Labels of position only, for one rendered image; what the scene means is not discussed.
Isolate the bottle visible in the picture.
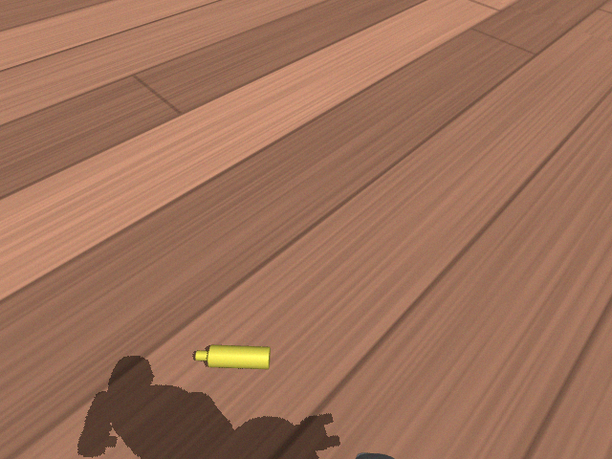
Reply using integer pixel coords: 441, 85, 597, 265
195, 345, 271, 369

